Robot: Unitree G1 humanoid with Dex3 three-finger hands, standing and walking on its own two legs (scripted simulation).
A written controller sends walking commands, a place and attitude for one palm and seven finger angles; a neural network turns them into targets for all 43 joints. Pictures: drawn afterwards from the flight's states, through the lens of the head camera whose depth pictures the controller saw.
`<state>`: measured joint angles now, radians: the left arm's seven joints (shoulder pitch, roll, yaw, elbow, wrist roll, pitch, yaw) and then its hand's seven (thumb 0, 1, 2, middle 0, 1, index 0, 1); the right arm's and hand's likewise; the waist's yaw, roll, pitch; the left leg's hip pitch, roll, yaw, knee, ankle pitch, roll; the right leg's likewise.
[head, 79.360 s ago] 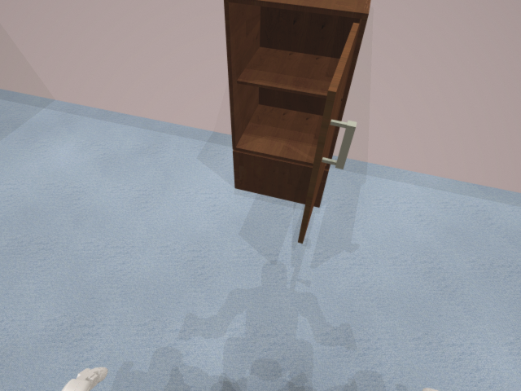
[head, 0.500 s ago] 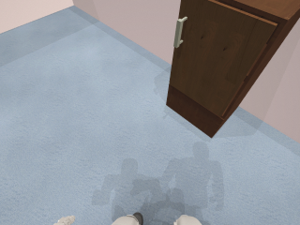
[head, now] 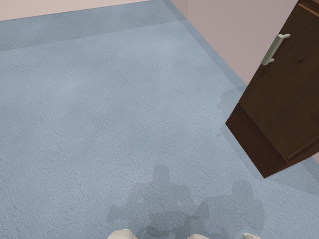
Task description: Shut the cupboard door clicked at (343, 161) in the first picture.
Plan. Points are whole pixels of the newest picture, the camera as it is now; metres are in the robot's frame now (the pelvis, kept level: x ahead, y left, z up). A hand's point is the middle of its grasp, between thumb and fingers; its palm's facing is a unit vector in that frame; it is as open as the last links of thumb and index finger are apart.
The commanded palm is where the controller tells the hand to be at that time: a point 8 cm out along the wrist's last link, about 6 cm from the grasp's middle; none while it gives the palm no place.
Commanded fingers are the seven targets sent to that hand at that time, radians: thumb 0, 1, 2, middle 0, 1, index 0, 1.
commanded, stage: walk to a spot facing it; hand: left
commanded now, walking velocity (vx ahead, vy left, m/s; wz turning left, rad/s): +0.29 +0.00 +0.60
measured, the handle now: (275, 49) +0.87 -0.46 -0.03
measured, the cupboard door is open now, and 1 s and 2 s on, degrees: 1 1 1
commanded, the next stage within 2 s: turn to face it in 1.14 s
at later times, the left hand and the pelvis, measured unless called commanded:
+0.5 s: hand out of the picture +0.02 +0.15 -0.13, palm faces +0.34 -0.91 -0.24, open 7.4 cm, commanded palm none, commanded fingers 0.00 0.90 0.90 -0.20 -0.30 -0.20 -0.30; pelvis +0.06 -0.04 +0.03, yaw +19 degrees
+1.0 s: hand out of the picture +0.12 +0.29 -0.14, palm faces +0.55 -0.80 -0.22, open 7.4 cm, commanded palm none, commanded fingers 0.00 0.90 0.90 -0.20 -0.30 -0.20 -0.30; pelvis +0.18 +0.08 +0.02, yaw +32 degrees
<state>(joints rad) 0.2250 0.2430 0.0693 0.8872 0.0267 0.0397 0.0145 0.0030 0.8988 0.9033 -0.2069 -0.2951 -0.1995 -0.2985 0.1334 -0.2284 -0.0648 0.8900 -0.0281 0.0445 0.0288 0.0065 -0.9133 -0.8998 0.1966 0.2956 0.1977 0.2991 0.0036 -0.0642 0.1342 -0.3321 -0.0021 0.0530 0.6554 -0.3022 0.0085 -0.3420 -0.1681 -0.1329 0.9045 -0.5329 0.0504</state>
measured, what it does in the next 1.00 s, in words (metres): walks ahead, turning left: right foot, then left foot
